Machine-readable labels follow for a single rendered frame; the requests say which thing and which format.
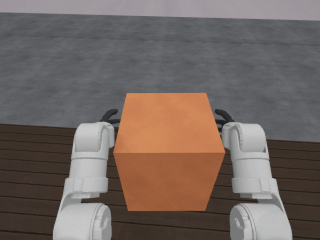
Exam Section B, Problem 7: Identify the robot right forearm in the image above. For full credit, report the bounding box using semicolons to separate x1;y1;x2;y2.
221;122;293;240

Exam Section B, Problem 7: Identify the robot left forearm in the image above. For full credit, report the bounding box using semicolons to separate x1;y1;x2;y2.
53;122;115;240

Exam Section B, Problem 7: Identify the robot left hand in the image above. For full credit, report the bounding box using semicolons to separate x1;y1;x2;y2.
100;109;121;147

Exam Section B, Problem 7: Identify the robot right hand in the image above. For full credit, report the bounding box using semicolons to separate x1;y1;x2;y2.
215;109;235;149

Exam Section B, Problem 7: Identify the carton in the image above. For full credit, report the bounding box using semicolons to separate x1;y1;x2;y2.
113;93;226;211

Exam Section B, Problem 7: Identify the right robot upper arm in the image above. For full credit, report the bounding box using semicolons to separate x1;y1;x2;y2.
229;203;292;240

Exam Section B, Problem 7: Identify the left robot upper arm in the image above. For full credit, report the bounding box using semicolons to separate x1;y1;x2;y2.
53;203;112;240

